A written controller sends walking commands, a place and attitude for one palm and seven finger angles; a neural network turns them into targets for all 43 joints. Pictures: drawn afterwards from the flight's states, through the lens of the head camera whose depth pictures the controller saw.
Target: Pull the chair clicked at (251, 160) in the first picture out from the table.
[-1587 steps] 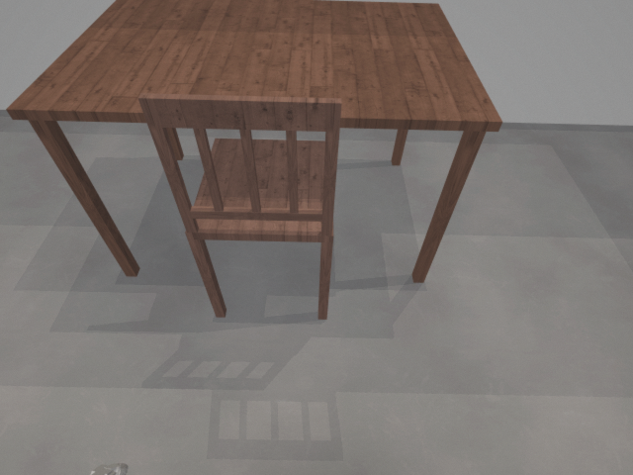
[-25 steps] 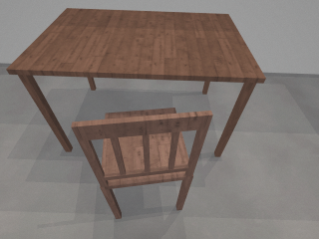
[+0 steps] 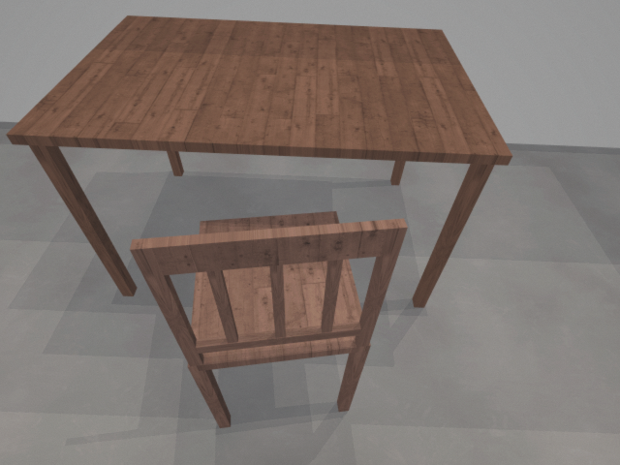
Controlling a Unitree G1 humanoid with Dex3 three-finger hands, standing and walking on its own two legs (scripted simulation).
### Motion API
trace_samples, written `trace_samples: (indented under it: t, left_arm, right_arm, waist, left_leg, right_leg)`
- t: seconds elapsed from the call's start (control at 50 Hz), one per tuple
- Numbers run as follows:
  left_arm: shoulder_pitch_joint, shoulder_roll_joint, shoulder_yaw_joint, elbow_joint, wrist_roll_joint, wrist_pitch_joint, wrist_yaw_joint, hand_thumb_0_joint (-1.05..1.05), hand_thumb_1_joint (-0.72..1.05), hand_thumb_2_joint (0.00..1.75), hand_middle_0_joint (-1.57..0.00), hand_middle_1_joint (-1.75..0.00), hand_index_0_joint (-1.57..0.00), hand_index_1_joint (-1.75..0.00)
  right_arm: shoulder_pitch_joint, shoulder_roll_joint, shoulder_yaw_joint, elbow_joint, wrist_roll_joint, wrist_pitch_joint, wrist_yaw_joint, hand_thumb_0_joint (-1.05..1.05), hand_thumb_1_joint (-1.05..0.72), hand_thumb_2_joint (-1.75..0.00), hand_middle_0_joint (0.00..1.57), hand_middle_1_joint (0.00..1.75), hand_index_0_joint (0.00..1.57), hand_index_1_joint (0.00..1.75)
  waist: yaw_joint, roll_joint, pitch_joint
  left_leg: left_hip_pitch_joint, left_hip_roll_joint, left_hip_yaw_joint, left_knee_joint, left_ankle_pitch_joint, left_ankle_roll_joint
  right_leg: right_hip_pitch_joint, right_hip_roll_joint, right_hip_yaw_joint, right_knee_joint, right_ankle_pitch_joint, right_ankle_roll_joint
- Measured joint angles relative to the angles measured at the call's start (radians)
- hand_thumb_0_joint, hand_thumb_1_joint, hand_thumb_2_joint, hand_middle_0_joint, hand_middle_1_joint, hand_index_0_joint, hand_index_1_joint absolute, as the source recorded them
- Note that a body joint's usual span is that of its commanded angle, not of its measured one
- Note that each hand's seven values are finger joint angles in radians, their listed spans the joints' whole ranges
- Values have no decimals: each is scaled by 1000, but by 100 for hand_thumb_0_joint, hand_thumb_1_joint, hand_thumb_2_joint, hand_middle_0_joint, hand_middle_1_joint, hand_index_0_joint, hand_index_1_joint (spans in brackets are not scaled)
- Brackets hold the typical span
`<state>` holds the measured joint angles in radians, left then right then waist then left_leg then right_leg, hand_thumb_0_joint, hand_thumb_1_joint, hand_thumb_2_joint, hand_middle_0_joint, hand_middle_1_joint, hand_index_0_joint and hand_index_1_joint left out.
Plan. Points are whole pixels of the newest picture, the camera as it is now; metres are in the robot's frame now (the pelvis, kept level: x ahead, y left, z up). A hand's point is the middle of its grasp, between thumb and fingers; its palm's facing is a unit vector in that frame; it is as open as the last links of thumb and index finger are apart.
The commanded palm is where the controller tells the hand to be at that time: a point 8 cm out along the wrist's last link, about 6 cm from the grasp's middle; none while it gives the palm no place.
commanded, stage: look again from close up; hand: left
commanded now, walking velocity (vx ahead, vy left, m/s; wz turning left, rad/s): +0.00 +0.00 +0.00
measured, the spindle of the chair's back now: (278, 302) +0.40 +0.08 -0.11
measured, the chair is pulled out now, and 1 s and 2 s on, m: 0.25 0.25 0.25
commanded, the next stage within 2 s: shuffle to correct the standing spot in 0.22 s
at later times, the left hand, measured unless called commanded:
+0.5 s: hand out of the picture -0.02 +0.16 -0.18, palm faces +0.04 -0.99 -0.16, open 7.4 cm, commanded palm none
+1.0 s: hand out of the picture -0.04 +0.11 -0.19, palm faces +0.15 -0.97 -0.17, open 7.4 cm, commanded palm none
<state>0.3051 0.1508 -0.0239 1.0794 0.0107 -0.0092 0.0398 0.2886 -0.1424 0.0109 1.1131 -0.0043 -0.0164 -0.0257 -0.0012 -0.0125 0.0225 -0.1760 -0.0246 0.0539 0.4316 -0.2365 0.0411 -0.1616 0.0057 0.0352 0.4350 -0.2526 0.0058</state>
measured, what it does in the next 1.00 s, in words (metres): shifts its weight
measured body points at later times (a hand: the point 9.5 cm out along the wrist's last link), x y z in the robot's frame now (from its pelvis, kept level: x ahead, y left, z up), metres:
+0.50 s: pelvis +0.00 +0.00 +0.00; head +0.00 +0.01 +0.45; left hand -0.02 +0.21 -0.17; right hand -0.01 -0.21 -0.16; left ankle +0.00 +0.09 -0.74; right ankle -0.01 -0.13 -0.74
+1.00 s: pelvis +0.00 -0.06 -0.01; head +0.02 -0.04 +0.44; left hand -0.05 +0.16 -0.17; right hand +0.04 -0.28 -0.16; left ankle +0.00 +0.09 -0.74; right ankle -0.01 -0.12 -0.74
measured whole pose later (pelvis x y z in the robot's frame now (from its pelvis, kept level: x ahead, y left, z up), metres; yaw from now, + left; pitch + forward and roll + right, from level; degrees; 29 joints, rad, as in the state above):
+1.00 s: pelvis +0.00 -0.06 -0.01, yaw +7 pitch +0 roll -1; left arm 0.36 0.15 0.01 1.01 0.02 0.03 0.04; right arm 0.26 -0.14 -0.03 1.07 -0.01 0.02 -0.04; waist 0.00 -0.02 0.04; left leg -0.31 0.01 -0.09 0.58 -0.27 -0.02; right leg -0.22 0.05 -0.12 0.52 -0.31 -0.08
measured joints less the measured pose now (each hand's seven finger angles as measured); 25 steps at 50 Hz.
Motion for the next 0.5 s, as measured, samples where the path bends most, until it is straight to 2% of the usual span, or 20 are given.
trace_samples:
  t: [0.34, 0.5]
  left_arm:
    - [20, -17, 0, 5, 1, -1, 2, 1, 91, 90, -20, -30, -20, -30]
    - [21, -13, 3, 8, 1, 2, 2, 1, 91, 90, -19, -30, -20, -30]
  right_arm:
    - [7, 11, -3, 9, 1, -3, -3, 1, -91, -90, 20, 30, 20, 30]
    - [12, 23, -6, 14, -1, -4, -2, 1, -91, -90, 20, 30, 20, 30]
  waist:
    - [3, -3, 3]
    - [-8, -13, 0]
  left_leg:
    - [-7, -1, 1, 2, 3, 2]
    - [-12, -9, -23, -1, 10, 2]
  right_leg:
    - [-6, -1, 1, 2, 4, 2]
    - [-3, -9, -23, -1, 1, 3]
